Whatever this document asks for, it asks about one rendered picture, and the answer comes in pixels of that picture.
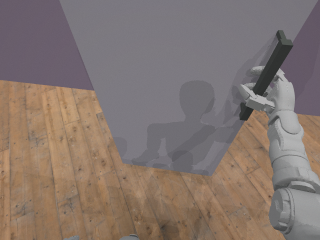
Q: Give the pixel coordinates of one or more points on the right robot hand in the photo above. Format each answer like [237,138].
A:
[282,95]

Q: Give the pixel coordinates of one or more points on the handle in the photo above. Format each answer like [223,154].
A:
[275,61]

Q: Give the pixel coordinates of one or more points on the robot right upper arm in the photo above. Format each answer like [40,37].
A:
[296,214]

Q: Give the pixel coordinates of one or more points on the fridge door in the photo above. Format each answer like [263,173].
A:
[167,73]

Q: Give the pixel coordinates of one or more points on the robot right forearm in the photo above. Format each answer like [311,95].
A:
[289,161]

